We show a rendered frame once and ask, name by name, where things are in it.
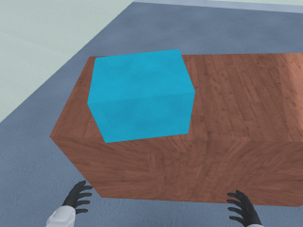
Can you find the pedestal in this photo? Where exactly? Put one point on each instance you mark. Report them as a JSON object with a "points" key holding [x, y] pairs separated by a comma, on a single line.
{"points": [[245, 133]]}

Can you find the robot right hand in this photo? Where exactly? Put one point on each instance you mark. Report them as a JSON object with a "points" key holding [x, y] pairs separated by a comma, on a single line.
{"points": [[247, 211]]}

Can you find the left robot forearm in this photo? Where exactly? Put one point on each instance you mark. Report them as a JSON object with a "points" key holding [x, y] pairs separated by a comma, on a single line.
{"points": [[64, 216]]}

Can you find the robot left hand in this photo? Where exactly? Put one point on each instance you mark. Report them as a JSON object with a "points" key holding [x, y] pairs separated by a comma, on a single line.
{"points": [[74, 195]]}

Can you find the carton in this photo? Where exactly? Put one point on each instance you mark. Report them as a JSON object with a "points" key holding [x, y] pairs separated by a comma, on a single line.
{"points": [[141, 95]]}

